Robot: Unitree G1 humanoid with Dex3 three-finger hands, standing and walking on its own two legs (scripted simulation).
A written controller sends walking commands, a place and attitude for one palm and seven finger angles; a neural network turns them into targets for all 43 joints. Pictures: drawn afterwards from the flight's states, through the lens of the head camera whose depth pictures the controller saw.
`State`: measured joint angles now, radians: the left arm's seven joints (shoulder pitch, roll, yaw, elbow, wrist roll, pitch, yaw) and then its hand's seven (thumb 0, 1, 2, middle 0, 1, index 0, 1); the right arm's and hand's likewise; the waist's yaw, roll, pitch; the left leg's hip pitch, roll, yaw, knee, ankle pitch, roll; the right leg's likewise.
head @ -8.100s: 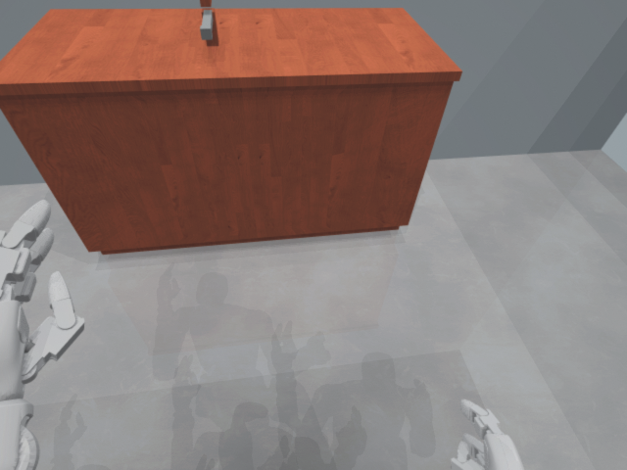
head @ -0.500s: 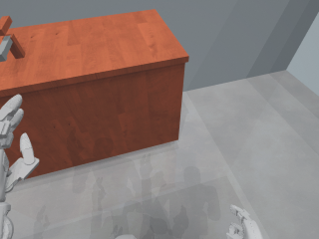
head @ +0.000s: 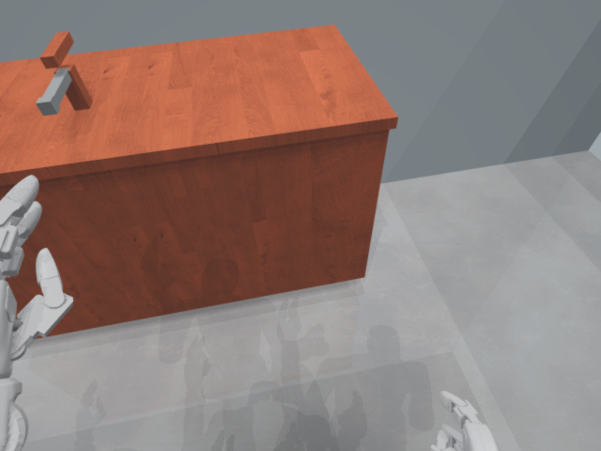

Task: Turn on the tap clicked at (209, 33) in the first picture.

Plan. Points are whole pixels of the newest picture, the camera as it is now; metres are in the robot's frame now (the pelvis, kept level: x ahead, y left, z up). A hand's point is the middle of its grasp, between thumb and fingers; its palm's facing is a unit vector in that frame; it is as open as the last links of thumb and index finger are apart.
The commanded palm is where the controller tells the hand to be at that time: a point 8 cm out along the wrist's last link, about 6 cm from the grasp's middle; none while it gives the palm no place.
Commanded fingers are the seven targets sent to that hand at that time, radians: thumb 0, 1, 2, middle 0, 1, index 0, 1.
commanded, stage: take the last steps up to it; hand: left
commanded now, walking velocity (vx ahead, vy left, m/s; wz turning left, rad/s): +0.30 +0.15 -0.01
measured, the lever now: (48, 105) +0.71 +0.55 +0.10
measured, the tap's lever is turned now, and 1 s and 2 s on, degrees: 0 0 0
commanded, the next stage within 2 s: come to a stop and stand still in 1.06 s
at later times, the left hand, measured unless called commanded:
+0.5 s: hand (73, 210) +0.33 +0.27 +0.19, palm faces +0.33 -0.81 -0.48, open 7.4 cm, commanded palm +0.27 +0.33 +0.19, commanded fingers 0.00 0.90 0.90 -0.20 -0.30 -0.20 -0.30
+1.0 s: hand (71, 147) +0.46 +0.34 +0.18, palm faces +0.34 -0.83 -0.45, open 7.4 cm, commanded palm +0.38 +0.38 +0.19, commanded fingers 0.00 0.90 0.90 -0.20 -0.30 -0.20 -0.30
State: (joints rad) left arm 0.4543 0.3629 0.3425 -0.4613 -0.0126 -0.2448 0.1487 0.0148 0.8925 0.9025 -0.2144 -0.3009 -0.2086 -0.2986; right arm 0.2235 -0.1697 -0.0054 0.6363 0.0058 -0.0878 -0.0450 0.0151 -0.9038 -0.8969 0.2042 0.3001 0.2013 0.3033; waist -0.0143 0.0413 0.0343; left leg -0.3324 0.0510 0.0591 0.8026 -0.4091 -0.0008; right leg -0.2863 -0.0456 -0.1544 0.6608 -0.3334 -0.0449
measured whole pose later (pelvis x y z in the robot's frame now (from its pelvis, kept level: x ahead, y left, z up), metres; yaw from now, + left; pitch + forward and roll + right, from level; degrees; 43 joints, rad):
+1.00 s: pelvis +0.21 +0.11 +0.00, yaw -3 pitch +0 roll +2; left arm 0.42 0.43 0.41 -0.51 -0.02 -0.27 0.16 0.01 0.89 0.90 -0.22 -0.30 -0.21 -0.30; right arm 0.14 -0.18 -0.04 0.59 0.01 -0.07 -0.05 0.02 -0.91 -0.90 0.20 0.30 0.20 0.30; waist -0.02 -0.06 0.09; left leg -0.38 0.05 0.17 0.60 -0.23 0.03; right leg -0.40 -0.10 -0.07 1.10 -0.56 0.02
